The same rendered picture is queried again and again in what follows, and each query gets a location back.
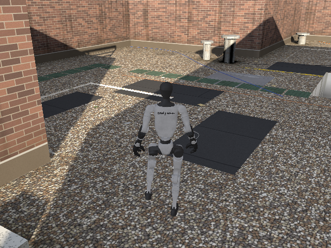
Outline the left robot shin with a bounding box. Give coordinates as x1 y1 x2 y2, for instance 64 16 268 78
146 160 154 193

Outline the robot left forearm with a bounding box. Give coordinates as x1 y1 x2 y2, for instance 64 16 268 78
134 125 146 147

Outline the robot left hand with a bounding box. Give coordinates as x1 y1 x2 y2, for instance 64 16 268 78
133 145 145 157

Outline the robot right hand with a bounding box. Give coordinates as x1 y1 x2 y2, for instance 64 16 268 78
186 143 198 153

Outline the robot right forearm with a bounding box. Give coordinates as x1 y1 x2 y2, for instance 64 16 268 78
187 125 197 144

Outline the right robot upper arm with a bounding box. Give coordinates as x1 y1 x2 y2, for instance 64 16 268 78
177 104 192 133

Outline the left robot upper arm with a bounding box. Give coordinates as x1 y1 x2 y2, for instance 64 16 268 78
141 104 155 133

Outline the left robot thigh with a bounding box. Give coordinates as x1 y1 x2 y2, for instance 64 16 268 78
148 143 159 168

